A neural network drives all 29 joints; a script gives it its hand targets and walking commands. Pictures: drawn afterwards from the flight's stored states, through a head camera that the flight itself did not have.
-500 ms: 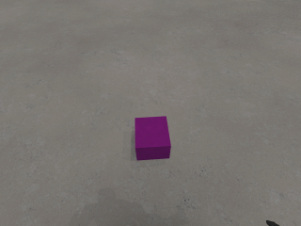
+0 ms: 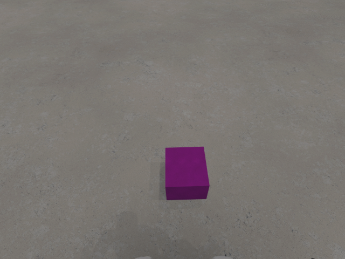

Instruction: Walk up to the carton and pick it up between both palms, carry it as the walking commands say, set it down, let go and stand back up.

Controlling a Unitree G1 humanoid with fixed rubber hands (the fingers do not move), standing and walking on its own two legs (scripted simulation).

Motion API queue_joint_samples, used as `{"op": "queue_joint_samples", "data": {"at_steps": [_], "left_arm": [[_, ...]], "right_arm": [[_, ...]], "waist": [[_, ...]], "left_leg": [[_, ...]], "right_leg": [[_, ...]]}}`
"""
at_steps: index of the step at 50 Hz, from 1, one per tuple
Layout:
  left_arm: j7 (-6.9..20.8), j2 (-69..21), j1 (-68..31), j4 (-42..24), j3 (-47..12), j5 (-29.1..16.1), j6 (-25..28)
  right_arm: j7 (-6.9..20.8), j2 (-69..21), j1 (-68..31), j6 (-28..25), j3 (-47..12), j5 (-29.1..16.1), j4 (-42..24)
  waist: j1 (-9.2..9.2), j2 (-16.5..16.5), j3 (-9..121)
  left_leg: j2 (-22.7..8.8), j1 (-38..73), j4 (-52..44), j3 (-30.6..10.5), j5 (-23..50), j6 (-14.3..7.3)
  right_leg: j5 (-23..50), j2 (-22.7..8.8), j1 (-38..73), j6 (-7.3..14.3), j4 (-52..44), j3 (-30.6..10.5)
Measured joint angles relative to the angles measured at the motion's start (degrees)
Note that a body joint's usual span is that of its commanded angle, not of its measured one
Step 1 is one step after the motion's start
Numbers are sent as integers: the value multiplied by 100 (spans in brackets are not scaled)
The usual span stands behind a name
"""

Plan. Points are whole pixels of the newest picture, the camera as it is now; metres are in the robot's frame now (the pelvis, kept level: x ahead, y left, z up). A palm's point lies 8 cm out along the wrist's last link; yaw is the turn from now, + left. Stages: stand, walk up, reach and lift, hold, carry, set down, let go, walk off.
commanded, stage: walk up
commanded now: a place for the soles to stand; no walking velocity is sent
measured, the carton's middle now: (185, 172) +0.70 -0.07 -0.66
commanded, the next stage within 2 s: none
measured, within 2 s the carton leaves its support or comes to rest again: neither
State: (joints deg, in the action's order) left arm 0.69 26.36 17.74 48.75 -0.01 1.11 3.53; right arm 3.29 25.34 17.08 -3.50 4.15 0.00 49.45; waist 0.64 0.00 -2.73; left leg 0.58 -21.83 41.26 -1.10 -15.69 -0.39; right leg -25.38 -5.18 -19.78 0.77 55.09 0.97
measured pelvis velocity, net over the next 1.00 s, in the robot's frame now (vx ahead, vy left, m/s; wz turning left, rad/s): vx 0.11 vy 0.03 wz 0.03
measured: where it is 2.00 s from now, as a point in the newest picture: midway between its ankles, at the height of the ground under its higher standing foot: outside the picture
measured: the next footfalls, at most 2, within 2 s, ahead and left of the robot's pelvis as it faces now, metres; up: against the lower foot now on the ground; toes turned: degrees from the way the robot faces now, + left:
right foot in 0.12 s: +0.18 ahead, -0.12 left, +0.00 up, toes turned -2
right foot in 1.58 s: +0.32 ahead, -0.16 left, +0.00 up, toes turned +5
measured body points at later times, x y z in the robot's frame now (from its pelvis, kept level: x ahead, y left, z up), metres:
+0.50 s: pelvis +0.10 +0.01 +0.00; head +0.12 +0.01 +0.45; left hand +0.16 +0.34 -0.11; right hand +0.17 -0.31 -0.11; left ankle +0.10 +0.14 -0.71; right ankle +0.13 -0.12 -0.71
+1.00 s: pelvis +0.11 +0.03 +0.00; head +0.12 +0.03 +0.45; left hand +0.17 +0.36 -0.11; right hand +0.22 -0.28 -0.10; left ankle +0.11 +0.14 -0.71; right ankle +0.14 -0.12 -0.71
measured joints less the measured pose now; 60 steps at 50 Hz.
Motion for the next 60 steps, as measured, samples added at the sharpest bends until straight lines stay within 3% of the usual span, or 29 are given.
{"op": "queue_joint_samples", "data": {"at_steps": [2,5,9,14,18,22,24,27,35,52,60], "left_arm": [[22,-31,5,-9,-2,-7,-17],[70,-96,8,-14,-2,-12,28],[18,-167,22,-9,0,38,141],[-3,-200,21,-9,-1,41,141],[-6,-104,15,-7,0,24,115],[-79,-94,-35,-8,-2,-2,-72],[-80,-134,-32,-14,-2,-32,-40],[-95,-176,-33,-11,-2,-32,47],[-136,-253,-50,-7,-1,-30,61],[-188,-259,-52,-9,-1,-30,-55],[-162,-283,-52,-10,-1,-30,-28]], "right_arm": [[0,-50,135,1,-11,1,-2],[0,-20,228,16,-12,1,-3],[-13,-28,235,118,-23,1,2],[-16,-38,95,137,-39,1,-5],[-24,45,54,52,-35,0,-25],[-73,-101,82,45,-77,1,-22],[-93,-103,101,46,-98,1,-23],[-126,-106,42,93,-97,1,-20],[-168,-90,-287,141,-108,1,-23],[-168,-150,-512,191,-166,1,-22],[-168,-147,-508,261,-166,1,-21]], "waist": [[8,95,26],[9,104,86],[-11,-18,89],[-82,-77,91],[-73,-137,115],[-71,45,-51],[-73,55,-47],[-72,31,-50],[-71,-201,-39],[-70,-61,58],[-71,-173,59]], "left_leg": [[57,109,2,2,-177,1],[61,149,0,8,-338,1],[6,86,452,-23,-630,-1],[11,-40,987,-31,-1055,-1],[-49,101,-6,-108,-590,-27],[57,186,215,-56,-602,-32],[61,231,214,-51,-681,-32],[64,236,273,-54,-737,-32],[43,241,320,-55,-860,-33],[92,241,322,-56,-803,-87],[25,241,322,-73,-771,-92]], "right_leg": [[-60,47,-258,0,229,-9],[-329,74,-379,0,-591,-19],[705,155,-152,-14,-1315,62],[605,102,275,-17,-1695,72],[338,57,50,-17,-1238,102],[-224,95,-301,-17,-337,66],[-266,122,-355,-17,-582,58],[751,124,-257,-54,-1194,65],[435,117,-232,-107,-1114,79],[512,74,-165,-110,-1218,82],[618,143,-110,-138,-1346,103]]}}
